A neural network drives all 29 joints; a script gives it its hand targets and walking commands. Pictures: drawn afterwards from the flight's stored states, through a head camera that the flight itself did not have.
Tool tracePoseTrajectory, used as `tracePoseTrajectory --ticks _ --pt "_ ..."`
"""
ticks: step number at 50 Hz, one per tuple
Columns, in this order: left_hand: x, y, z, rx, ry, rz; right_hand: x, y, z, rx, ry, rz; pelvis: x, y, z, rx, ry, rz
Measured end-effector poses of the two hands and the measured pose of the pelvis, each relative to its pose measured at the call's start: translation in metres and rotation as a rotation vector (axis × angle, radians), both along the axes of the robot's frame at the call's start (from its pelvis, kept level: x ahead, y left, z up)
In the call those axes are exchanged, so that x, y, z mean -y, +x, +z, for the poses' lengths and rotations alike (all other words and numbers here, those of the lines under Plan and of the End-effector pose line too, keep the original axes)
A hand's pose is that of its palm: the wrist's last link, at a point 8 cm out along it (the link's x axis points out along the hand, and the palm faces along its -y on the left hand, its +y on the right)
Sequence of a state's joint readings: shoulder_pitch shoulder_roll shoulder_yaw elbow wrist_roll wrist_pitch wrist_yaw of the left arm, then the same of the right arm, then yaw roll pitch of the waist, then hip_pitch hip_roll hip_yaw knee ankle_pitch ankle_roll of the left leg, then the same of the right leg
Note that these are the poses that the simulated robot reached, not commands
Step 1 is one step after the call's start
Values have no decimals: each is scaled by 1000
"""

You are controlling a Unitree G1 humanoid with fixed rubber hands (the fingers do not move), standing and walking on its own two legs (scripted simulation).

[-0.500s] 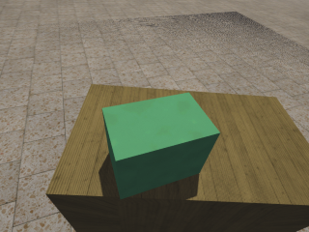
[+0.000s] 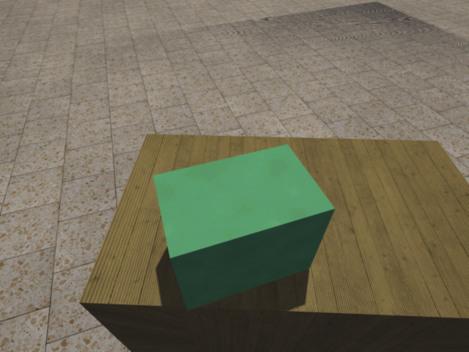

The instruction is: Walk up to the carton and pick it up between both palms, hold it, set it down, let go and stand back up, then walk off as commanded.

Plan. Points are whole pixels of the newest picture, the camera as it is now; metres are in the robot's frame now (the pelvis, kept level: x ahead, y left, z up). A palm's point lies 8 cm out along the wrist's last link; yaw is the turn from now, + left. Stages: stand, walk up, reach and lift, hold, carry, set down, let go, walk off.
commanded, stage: walk up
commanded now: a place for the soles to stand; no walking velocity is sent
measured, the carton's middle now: (238, 226) +0.38 +0.01 -0.02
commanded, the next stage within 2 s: stand in 0.48 s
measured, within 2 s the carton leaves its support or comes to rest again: neither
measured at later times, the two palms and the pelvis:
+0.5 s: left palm out of the picture +0.10 +0.30 -0.11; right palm out of the picture +0.04 -0.31 -0.12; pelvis +0.00 +0.00 +0.00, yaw -1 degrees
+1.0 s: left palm out of the picture +0.11 +0.31 -0.11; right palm out of the picture +0.09 -0.31 -0.11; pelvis +0.01 +0.00 +0.00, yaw +0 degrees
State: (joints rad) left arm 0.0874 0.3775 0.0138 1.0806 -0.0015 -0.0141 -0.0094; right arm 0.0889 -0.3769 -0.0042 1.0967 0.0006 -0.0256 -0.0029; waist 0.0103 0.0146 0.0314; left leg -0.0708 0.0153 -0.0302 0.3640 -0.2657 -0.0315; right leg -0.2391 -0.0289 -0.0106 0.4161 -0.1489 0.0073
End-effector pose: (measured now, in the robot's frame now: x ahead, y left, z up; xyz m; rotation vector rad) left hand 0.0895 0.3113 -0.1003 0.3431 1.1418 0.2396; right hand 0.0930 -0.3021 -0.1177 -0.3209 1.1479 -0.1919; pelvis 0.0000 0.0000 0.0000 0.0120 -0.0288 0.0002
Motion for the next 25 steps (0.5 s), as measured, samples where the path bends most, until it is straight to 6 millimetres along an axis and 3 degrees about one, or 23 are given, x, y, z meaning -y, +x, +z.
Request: tracePoseTrajectory --ticks 15,25 --pt "15 8 -6 2 -31 -21 18 -42 3 -83 -32 -51 6 -3 2 1 -1 -7" --pt "7 10 -6 -17 -25 -18 12 -50 1 -115 -28 -59 2 2 2 -5 -3 -11"
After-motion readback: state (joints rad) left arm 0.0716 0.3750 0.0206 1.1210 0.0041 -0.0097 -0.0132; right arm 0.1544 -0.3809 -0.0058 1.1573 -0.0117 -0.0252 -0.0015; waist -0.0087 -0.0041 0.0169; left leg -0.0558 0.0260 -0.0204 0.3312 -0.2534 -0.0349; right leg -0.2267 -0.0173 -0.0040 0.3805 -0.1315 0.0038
